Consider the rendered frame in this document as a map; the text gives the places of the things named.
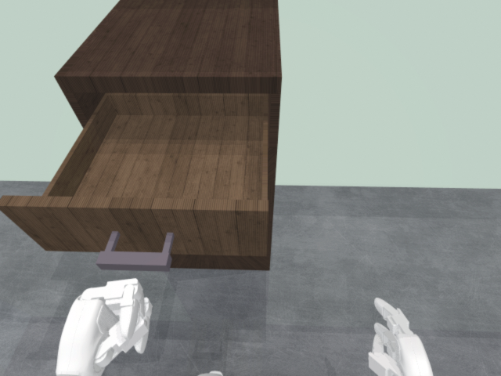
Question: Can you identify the right robot hand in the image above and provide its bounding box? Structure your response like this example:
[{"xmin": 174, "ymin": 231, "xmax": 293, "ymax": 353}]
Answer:
[{"xmin": 369, "ymin": 298, "xmax": 433, "ymax": 376}]

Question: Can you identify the left robot hand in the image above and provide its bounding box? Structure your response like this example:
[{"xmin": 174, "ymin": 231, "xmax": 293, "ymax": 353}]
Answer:
[{"xmin": 56, "ymin": 278, "xmax": 153, "ymax": 376}]

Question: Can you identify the handle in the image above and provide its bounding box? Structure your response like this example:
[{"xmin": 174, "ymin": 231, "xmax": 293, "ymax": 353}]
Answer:
[{"xmin": 96, "ymin": 231, "xmax": 175, "ymax": 272}]

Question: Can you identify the cabinet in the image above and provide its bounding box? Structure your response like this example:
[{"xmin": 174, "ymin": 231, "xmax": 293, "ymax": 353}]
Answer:
[{"xmin": 54, "ymin": 0, "xmax": 282, "ymax": 270}]

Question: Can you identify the drawer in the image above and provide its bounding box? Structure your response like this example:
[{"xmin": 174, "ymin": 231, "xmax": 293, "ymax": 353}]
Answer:
[{"xmin": 0, "ymin": 93, "xmax": 269, "ymax": 256}]

